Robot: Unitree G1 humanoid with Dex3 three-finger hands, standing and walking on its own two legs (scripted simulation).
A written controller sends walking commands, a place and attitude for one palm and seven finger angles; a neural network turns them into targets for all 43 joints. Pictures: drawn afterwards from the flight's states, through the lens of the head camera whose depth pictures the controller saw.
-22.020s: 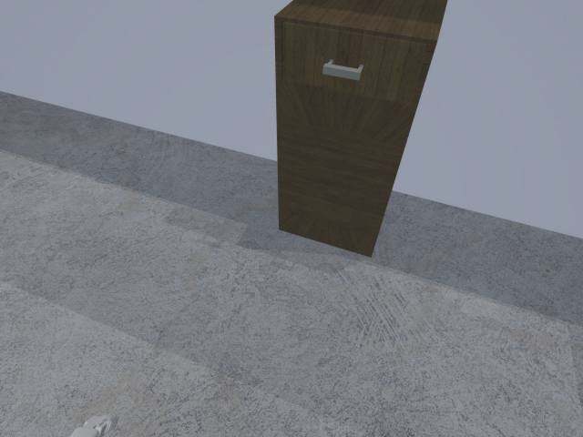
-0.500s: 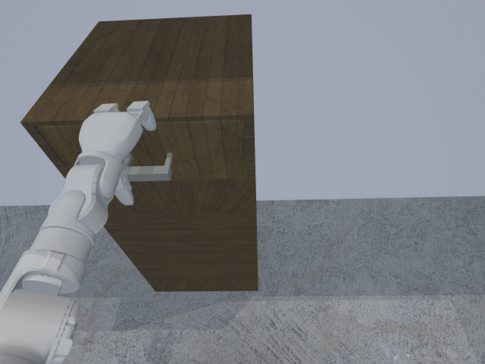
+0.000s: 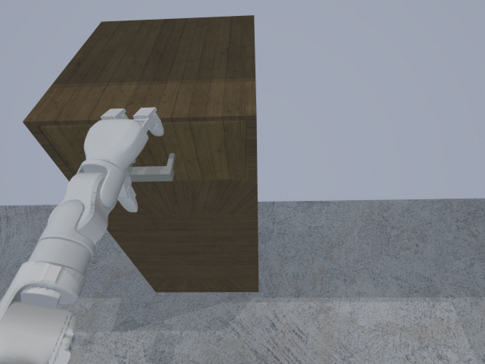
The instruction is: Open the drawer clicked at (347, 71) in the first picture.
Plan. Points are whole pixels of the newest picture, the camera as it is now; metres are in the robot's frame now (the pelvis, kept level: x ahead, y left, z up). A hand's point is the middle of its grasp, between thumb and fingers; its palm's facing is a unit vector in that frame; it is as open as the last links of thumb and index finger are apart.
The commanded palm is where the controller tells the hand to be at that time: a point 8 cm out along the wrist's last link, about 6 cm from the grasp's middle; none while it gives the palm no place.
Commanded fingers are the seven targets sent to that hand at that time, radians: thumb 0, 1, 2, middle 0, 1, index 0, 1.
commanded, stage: move the hooked fingers above the handle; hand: left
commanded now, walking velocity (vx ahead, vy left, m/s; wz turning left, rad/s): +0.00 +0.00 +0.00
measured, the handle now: (148, 166) +0.47 +0.22 +0.05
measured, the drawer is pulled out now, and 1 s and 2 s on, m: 0.00 0.00 0.00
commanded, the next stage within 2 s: lower the fingers behind the handle in 0.04 s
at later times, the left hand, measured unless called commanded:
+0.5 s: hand (122, 188) +0.40 +0.25 +0.07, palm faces -0.17 -0.05 -0.98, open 13.9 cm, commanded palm +0.39 +0.25 +0.14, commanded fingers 0.00 -0.50 0.30 -0.30 -1.20 -0.30 -1.20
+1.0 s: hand (127, 185) +0.41 +0.24 +0.06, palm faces -0.11 -0.03 -0.99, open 13.7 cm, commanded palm +0.39 +0.24 +0.11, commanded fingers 0.00 -0.50 0.30 -0.30 -1.20 -0.30 -1.20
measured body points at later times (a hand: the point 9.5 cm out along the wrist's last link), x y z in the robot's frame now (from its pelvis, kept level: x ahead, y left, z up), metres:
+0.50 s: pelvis -0.01 +0.00 +0.00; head +0.02 -0.02 +0.45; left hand +0.40 +0.25 +0.12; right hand +0.09 -0.27 -0.12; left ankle +0.02 +0.09 -0.73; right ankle -0.04 -0.09 -0.73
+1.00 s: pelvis -0.01 +0.02 -0.01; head +0.01 +0.00 +0.44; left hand +0.41 +0.24 +0.11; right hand +0.09 -0.24 -0.13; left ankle +0.02 +0.09 -0.73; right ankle -0.04 -0.09 -0.73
